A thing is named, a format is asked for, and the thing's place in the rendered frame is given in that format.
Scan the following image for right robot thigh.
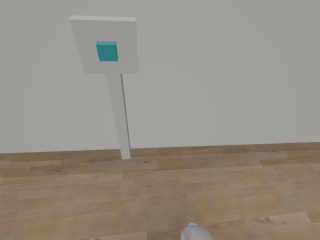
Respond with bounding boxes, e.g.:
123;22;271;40
180;225;214;240

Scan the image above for panel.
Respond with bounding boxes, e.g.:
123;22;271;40
69;15;138;160

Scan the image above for button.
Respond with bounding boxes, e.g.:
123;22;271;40
96;41;118;62

